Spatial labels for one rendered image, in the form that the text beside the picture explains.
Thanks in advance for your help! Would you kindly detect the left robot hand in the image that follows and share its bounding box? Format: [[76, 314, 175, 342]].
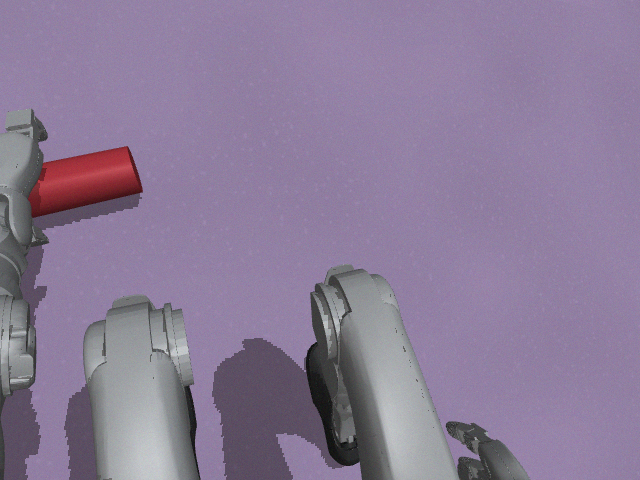
[[0, 108, 49, 247]]

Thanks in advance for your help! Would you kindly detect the can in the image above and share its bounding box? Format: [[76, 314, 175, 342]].
[[28, 146, 143, 218]]

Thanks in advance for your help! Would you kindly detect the left robot foot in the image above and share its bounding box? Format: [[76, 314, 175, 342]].
[[185, 386, 201, 480]]

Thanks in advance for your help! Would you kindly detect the right robot foot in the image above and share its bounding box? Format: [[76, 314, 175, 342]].
[[306, 342, 360, 466]]

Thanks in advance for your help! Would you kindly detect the right robot hand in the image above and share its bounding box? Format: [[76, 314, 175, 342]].
[[446, 421, 530, 480]]

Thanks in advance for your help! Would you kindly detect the left robot arm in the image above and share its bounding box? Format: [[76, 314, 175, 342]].
[[0, 187, 36, 480]]

